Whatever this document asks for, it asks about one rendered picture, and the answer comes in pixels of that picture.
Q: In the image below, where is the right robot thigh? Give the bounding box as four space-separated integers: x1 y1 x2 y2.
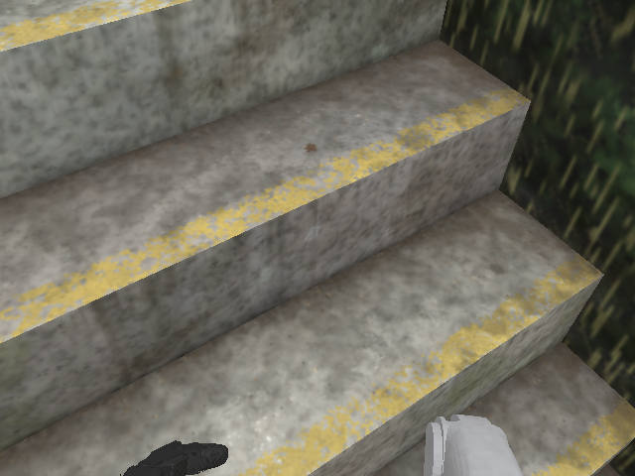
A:
424 415 523 476

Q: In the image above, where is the left robot hand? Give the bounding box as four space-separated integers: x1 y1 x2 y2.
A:
120 440 228 476

